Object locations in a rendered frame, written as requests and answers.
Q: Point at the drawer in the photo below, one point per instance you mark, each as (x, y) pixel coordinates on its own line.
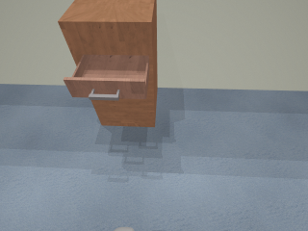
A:
(105, 74)

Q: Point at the handle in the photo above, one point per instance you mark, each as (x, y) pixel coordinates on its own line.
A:
(108, 97)

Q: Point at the cabinet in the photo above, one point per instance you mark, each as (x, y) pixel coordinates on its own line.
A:
(116, 27)

